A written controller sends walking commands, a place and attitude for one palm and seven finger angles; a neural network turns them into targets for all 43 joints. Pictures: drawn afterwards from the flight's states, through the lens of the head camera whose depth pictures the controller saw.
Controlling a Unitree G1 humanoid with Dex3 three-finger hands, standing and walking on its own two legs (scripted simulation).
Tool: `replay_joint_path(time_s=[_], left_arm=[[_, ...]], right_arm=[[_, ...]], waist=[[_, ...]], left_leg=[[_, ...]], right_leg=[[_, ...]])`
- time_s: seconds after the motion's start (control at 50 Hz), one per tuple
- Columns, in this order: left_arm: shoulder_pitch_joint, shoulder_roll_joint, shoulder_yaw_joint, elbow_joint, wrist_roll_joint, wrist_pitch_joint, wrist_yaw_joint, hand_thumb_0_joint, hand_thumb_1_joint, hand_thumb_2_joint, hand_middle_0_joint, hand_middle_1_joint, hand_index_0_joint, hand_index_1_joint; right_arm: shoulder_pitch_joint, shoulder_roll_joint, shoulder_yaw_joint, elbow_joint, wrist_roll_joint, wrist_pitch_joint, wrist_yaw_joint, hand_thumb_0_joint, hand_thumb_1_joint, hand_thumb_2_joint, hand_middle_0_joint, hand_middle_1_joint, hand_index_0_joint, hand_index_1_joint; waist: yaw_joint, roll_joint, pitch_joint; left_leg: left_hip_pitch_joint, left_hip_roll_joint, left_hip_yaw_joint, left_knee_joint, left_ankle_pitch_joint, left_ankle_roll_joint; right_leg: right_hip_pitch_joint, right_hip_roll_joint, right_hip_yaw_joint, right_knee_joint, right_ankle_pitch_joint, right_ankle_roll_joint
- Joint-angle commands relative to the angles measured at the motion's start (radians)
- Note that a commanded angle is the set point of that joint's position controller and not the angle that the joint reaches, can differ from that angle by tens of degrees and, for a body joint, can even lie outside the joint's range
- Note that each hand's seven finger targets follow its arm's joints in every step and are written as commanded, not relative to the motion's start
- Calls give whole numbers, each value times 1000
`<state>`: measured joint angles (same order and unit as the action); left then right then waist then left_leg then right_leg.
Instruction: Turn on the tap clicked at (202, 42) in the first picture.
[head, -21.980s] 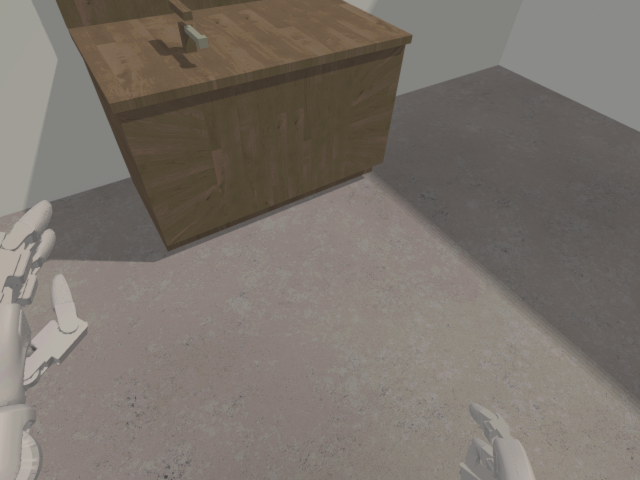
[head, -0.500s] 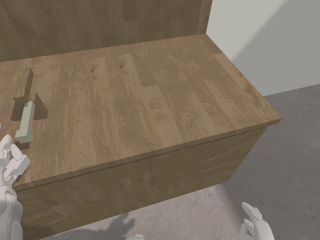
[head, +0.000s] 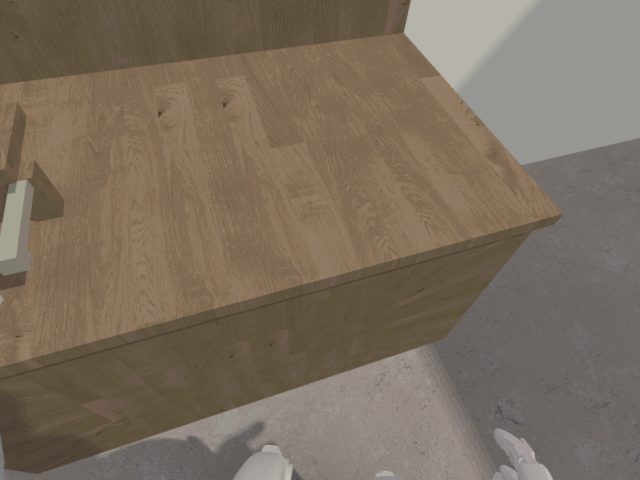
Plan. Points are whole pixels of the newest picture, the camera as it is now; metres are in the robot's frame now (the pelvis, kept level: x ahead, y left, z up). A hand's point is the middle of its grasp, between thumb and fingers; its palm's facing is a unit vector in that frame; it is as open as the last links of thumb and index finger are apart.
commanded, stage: reach beside the lever's end, fingers flat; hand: left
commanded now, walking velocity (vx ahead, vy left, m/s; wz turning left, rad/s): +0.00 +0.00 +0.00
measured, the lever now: (11, 258) +0.34 +0.40 +0.06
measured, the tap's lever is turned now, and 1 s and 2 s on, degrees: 0 3 17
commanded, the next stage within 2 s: push the lever round in 0.78 s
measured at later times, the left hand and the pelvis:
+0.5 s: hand out of the picture +0.31 +0.41 +0.05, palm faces +0.59 -0.80 -0.13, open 7.8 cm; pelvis +0.00 +0.01 -0.01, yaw -2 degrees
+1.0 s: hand (7, 278) +0.32 +0.40 +0.05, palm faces +0.60 -0.79 -0.13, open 7.9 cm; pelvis +0.00 +0.00 -0.01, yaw -1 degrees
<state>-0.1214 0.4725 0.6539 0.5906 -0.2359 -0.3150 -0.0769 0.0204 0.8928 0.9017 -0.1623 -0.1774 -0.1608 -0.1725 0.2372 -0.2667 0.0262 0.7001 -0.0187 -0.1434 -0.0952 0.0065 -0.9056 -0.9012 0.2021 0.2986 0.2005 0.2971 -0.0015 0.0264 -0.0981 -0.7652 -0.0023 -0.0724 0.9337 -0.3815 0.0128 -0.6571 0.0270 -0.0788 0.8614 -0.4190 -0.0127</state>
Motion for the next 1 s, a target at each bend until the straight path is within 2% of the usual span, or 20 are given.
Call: replay_joint_path(time_s=[0.0,0.06,0.1,0.14,0.2,0.24,0.3,0.36,0.4,0.42,0.5,0.52,0.58,0.66,0.7,0.8,0.86,0.9,0.92,0.98], left_arm=[[-180,424,150,-70,-9,-65,-49,0,900,900,-150,-150,-150,-150],[-273,436,132,-31,-7,-88,-82,0,900,900,-150,-150,-150,-150],[-320,500,170,-17,5,-117,-92,0,900,900,-150,-150,-150,-150],[-377,480,131,-19,13,-139,-103,0,900,900,-150,-150,-150,-150],[-400,522,153,9,22,-158,-116,0,900,900,-150,-150,-150,-150],[-397,474,104,-16,14,-147,-128,0,900,900,-150,-150,-150,-150],[-316,484,128,-46,2,-114,-119,0,900,900,-150,-150,-150,-150],[-242,460,136,-88,-5,-81,-81,0,900,900,-150,-150,-150,-150],[-153,525,219,-85,4,-71,-43,0,900,900,-150,-150,-150,-150],[-186,476,173,-119,8,-73,-30,0,900,900,-150,-150,-150,-150],[-186,411,137,-163,21,-103,3,0,900,900,-150,-150,-150,-150],[-192,391,120,-149,19,-110,2,0,900,900,-150,-150,-150,-150],[-193,363,99,-122,5,-121,-25,0,900,900,-150,-150,-150,-150],[-256,382,95,-78,-10,-111,-75,0,900,900,-150,-150,-150,-150],[-321,402,89,-125,-2,-119,-77,0,900,900,-150,-150,-150,-150],[-313,438,111,-206,25,-132,-30,0,900,900,-150,-150,-150,-150],[-300,416,107,-150,22,-110,-18,0,900,900,-150,-150,-150,-150],[-221,453,159,-104,15,-88,-23,0,900,900,-150,-150,-150,-150],[-202,409,123,-102,8,-74,-32,0,900,900,-150,-150,-150,-150],[-204,396,107,-114,2,-56,-44,0,900,900,-150,-150,-150,-150]], right_arm=[[34,-181,-66,-111,7,-16,-11,0,-900,-900,200,300,200,300],[47,-186,-64,-117,5,-9,-7,0,-900,-900,200,300,200,300],[62,-194,-66,-108,1,-4,-7,0,-900,-900,200,300,200,300],[69,-196,-65,-110,-3,-2,-1,0,-900,-900,200,300,200,300],[84,-207,-69,-98,-6,6,-2,0,-900,-900,200,300,200,300],[88,-207,-69,-110,0,8,1,0,-900,-900,200,300,200,300],[95,-214,-73,-124,1,12,2,0,-900,-900,200,300,200,300],[86,-201,-73,-144,7,17,10,0,-900,-900,200,300,200,300],[86,-199,-72,-148,4,24,15,0,-900,-900,200,300,200,300],[80,-189,-69,-156,5,26,19,0,-900,-900,200,300,200,300],[70,-184,-71,-152,-2,25,25,0,-900,-900,200,300,200,300],[70,-183,-71,-148,-1,25,25,0,-900,-900,200,300,200,300],[66,-188,-71,-143,1,23,18,0,-900,-900,200,300,200,300],[66,-191,-68,-131,8,21,0,0,-900,-900,200,300,200,300],[62,-189,-67,-127,6,15,-7,0,-900,-900,200,300,200,300],[64,-187,-67,-128,-5,11,-5,0,-900,-900,200,300,200,300],[63,-179,-64,-126,-3,17,-1,0,-900,-900,200,300,200,300],[67,-182,-64,-131,1,24,-1,0,-900,-900,200,300,200,300],[67,-177,-62,-142,3,25,3,0,-900,-900,200,300,200,300],[67,-179,-63,-152,8,29,8,0,-900,-900,200,300,200,300]], waist=[[14,78,-238],[-7,97,-245],[-6,124,-271],[-23,157,-301],[-24,177,-336],[-25,186,-362],[2,190,-404],[11,155,-372],[39,155,-348],[17,157,-325],[1,178,-257],[-12,150,-246],[-23,121,-248],[-29,109,-251],[-25,175,-279],[-10,211,-361],[-17,166,-333],[10,141,-331],[7,138,-331],[3,132,-308]], left_leg=[[152,-7,-22,-101,197,22],[131,-5,-25,-79,154,23],[124,1,-27,-53,168,25],[145,2,-33,-46,147,22],[164,11,-49,-36,144,20],[204,13,-60,-52,140,13],[241,16,-74,-69,179,10],[226,17,-75,-94,183,8],[193,18,-70,-100,204,10],[188,17,-66,-102,198,10],[197,24,-74,-116,155,8],[191,26,-76,-118,126,7],[166,18,-69,-105,91,13],[140,12,-60,-83,82,15],[177,13,-62,-79,102,11],[261,21,-78,-79,196,-2],[218,15,-65,-72,199,1],[179,10,-48,-66,224,9],[178,6,-36,-64,240,12],[175,10,-34,-69,244,13]], right_leg=[[46,11,34,-91,191,-12],[-12,14,34,-70,144,-10],[-30,16,39,-49,146,-15],[-72,18,36,-31,117,-15],[-110,23,32,-11,98,-19],[-118,23,25,-13,91,-19],[-85,26,20,-26,106,-21],[-56,29,11,-38,116,-16],[-25,30,13,-44,125,-20],[-39,29,11,-39,124,-16],[-77,34,13,-43,100,-21],[-87,34,11,-42,88,-20],[-95,32,16,-37,76,-19],[-103,26,21,-30,74,-17],[-106,22,28,-26,83,-20],[-86,25,24,-18,117,-24],[-68,25,22,-23,132,-19],[-18,26,28,-35,160,-21],[-5,23,27,-36,184,-17],[-12,25,25,-46,190,-15]])
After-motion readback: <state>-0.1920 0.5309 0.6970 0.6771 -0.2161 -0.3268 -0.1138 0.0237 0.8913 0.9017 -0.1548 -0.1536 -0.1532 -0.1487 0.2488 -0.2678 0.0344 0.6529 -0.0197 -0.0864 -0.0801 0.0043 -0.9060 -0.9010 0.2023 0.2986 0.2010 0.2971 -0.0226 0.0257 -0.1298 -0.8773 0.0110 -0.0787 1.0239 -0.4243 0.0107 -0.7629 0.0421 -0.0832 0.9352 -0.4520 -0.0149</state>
